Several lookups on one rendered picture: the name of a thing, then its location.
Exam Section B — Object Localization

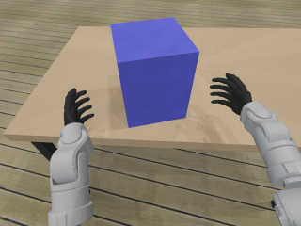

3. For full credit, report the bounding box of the carton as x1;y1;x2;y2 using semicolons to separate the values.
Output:
110;17;199;128

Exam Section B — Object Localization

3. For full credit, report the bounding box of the left robot forearm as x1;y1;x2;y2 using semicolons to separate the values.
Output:
48;122;94;226

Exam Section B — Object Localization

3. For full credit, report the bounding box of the right robot hand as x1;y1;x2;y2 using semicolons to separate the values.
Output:
210;73;253;116

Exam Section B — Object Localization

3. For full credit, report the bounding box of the right robot upper arm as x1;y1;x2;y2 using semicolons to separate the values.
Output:
272;187;301;226

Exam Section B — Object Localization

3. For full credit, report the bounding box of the left robot hand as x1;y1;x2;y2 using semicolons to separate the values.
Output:
64;88;94;126

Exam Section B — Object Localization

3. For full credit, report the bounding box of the right robot forearm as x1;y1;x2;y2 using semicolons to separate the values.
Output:
240;101;301;190

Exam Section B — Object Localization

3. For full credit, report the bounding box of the table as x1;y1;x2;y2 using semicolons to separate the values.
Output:
3;26;301;208

